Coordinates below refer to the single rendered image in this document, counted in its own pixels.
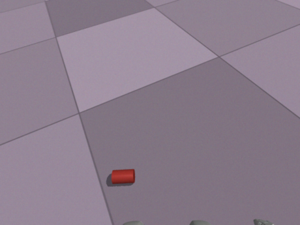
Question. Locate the can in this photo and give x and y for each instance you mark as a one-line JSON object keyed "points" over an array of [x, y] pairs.
{"points": [[123, 176]]}

